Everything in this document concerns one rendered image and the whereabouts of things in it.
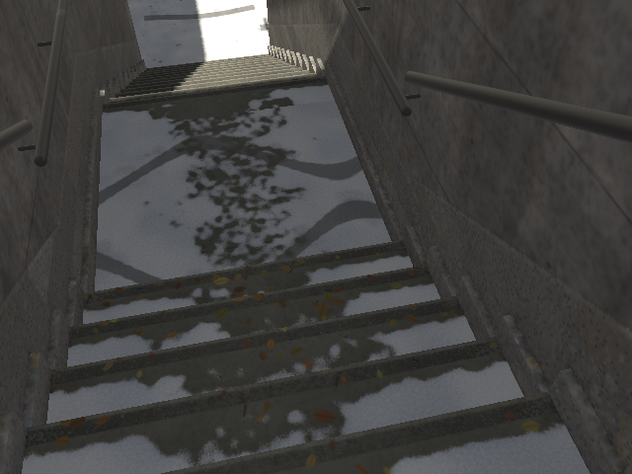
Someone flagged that stairs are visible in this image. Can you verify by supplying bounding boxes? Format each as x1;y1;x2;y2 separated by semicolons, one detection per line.
110;54;318;103
22;240;625;474

